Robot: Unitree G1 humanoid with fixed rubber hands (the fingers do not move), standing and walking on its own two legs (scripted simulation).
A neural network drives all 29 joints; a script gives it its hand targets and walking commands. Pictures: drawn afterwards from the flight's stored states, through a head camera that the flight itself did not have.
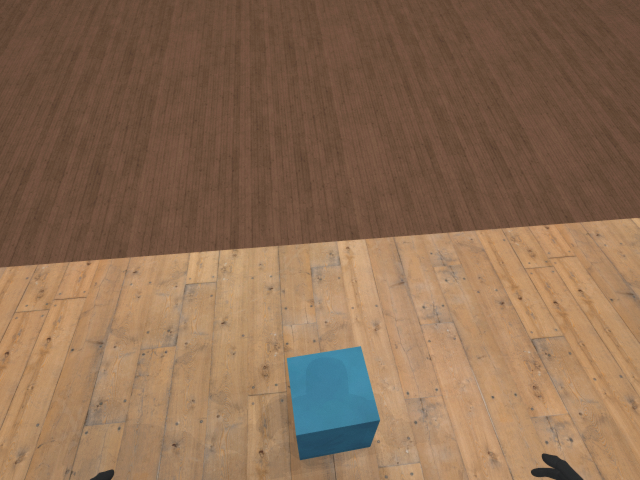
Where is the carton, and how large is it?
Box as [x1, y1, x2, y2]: [287, 346, 379, 459]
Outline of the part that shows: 360,346 287,358 295,430 300,459 361,448 370,445 379,421 379,417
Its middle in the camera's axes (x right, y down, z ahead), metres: +0.03 +0.47 +1.10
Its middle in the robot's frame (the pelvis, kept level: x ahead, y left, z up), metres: +0.44 -0.02 -0.66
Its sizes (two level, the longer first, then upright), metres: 0.210 0.200 0.250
